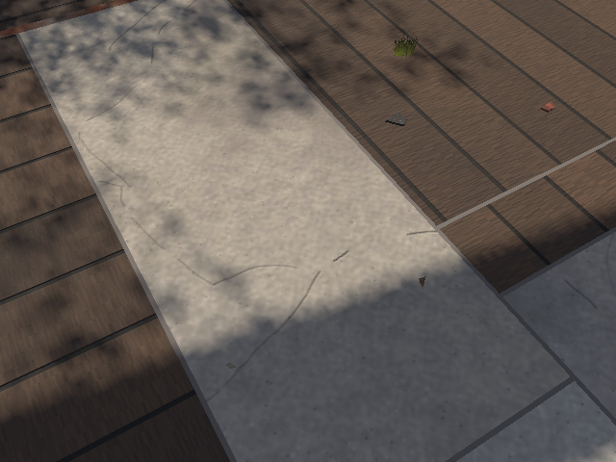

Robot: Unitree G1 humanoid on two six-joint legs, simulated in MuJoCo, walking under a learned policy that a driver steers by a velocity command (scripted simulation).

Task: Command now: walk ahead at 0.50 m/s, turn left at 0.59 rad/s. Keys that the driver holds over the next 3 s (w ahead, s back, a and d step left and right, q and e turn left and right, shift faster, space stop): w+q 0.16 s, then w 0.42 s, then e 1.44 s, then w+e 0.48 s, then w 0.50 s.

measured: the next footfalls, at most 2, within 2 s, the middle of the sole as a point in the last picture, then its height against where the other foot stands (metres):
right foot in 0.38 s outside the picture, level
left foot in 0.86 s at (265, 403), level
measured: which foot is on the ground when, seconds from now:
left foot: down 0.00-0.38, up 0.40-0.84, down 0.86-1.00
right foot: up 0.00-0.36, down 0.38-0.86, up 0.88-1.00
